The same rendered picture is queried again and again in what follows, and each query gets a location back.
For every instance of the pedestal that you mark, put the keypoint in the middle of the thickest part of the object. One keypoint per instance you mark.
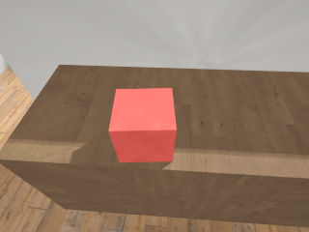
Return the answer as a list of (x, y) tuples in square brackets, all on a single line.
[(241, 150)]

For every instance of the carton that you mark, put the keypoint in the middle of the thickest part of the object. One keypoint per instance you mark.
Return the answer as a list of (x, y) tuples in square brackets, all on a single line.
[(143, 125)]

